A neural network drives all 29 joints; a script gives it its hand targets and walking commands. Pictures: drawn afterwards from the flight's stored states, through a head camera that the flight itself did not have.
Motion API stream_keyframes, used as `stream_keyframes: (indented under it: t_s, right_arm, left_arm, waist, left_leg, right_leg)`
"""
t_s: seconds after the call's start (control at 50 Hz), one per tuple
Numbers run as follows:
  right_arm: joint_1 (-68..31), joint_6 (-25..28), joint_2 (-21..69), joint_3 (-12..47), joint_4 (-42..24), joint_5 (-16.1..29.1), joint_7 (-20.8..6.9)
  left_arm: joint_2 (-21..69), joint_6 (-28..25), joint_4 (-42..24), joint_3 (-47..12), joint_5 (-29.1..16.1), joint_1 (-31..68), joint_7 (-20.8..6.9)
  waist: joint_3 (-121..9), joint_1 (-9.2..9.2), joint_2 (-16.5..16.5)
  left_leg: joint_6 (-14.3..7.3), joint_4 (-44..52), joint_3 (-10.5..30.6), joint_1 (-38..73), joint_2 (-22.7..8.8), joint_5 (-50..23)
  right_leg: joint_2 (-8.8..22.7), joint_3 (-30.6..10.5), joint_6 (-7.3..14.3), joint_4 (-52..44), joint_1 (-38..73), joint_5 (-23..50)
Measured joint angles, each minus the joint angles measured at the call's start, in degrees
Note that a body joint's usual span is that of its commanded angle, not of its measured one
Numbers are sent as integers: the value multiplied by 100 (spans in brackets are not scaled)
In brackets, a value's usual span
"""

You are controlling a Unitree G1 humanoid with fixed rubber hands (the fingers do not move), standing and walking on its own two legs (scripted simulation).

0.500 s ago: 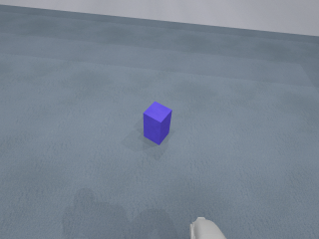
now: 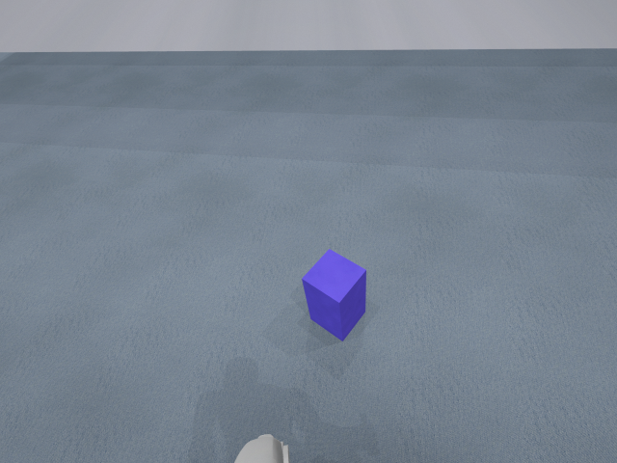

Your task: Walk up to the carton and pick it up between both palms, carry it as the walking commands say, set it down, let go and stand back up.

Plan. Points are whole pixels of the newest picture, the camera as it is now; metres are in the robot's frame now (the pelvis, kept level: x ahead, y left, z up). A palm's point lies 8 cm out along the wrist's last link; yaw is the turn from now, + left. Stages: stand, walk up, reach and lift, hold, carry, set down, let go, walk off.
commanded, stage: walk up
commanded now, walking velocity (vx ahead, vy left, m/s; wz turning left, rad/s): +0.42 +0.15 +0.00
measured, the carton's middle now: (336, 296) +0.71 +0.02 -0.65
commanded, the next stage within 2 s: none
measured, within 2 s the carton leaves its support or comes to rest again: neither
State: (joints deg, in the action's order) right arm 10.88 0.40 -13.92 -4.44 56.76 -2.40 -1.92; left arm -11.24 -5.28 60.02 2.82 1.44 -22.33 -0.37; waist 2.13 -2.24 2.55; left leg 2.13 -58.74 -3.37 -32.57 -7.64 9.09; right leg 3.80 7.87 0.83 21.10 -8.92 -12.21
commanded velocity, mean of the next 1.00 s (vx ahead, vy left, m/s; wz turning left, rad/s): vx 0.16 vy -0.04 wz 0.00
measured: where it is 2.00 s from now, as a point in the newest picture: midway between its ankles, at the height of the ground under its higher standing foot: (322, 444)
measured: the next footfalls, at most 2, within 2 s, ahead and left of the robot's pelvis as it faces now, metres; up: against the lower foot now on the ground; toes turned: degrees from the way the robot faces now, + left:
left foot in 0.24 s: +0.25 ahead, +0.16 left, +0.00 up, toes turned +3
right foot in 0.70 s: +0.31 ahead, -0.11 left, +0.00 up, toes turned -6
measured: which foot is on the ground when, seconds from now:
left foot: up 0.00-0.22, down 0.24-1.00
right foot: down 0.00-0.24, up 0.26-0.68, down 0.70-1.00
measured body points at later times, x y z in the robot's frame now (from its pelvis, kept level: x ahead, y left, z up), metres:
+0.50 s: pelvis +0.18 +0.06 +0.00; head +0.20 +0.10 +0.45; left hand +0.23 +0.30 -0.17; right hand +0.16 -0.20 -0.13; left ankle +0.20 +0.16 -0.75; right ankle +0.18 -0.11 -0.67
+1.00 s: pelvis +0.24 +0.00 +0.00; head +0.25 -0.02 +0.45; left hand +0.31 +0.23 -0.15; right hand +0.23 -0.24 -0.17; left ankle +0.21 +0.15 -0.75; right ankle +0.27 -0.11 -0.75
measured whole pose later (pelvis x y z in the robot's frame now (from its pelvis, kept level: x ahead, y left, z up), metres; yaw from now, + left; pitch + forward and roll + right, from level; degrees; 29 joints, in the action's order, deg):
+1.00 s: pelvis +0.24 +0.00 +0.00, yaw -1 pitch -1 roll +0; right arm 16.7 0.1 -10.4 -1.8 64.1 -1.1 1.7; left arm -9.2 -0.6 59.7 1.6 0.0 -10.8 1.5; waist 1.8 0.1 2.0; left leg 3.9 -20.0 -3.6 -4.7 -5.4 13.5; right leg 0.6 5.1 1.3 20.9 -11.3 -8.2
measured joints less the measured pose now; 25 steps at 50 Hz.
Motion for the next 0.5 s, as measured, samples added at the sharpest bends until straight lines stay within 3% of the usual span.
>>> stream_keyframes:
  t_s: [0.16, 0.24, 0.26, 0.3, 0.34, 0.42, 0.5]
  right_arm:
    - [-660, -16, 208, 130, -187, 94, -100]
    - [-732, 233, 302, 141, -203, 68, 16]
    - [-729, 289, 347, 129, -176, 48, 65]
    - [-586, 304, 391, 145, -126, 84, 153]
    - [-330, 279, 389, 145, -47, 89, 228]
    - [260, 280, 338, 107, 158, 82, 268]
    - [785, 310, 341, 76, 324, 76, 280]
  left_arm:
    - [180, 61, 187, 21, 12, -466, 54]
    - [166, 171, 310, 32, -12, -493, 112]
    - [134, 210, 319, 21, -32, -388, 133]
    - [86, 306, 294, 86, -3, -143, 141]
    - [7, 378, 234, 143, 18, 98, 119]
    - [-128, 532, 58, 192, 57, 556, 28]
    - [-174, 678, -103, 237, 73, 917, -57]
  waist:
    - [153, -217, -86]
    - [106, -249, -186]
    - [152, -215, -298]
    - [168, -139, -392]
    - [141, -10, -450]
    - [56, 235, -516]
    - [-5, 395, -488]
  left_leg:
    - [44, 2170, -261, 278, 146, -303]
    - [-69, 2965, -449, 1007, 302, -395]
    - [-212, 2751, -493, 967, 365, -241]
    - [-405, 2545, -514, 1000, 349, 141]
    - [-398, 2734, -503, 1210, 289, 218]
    - [-377, 3270, -493, 1628, 242, 113]
    - [-318, 3595, -474, 1937, 179, 93]
  right_leg:
    - [106, -13, -282, -293, 757, -415]
    - [170, -64, -453, 546, 721, -1137]
    - [236, -173, -390, 1279, 461, -1454]
    - [43, -535, -317, 2896, -239, -1750]
    - [-100, -613, -290, 3840, -811, -1441]
    - [0, -521, -311, 4125, -1558, -705]
    - [114, -432, -407, 3550, -1853, -300]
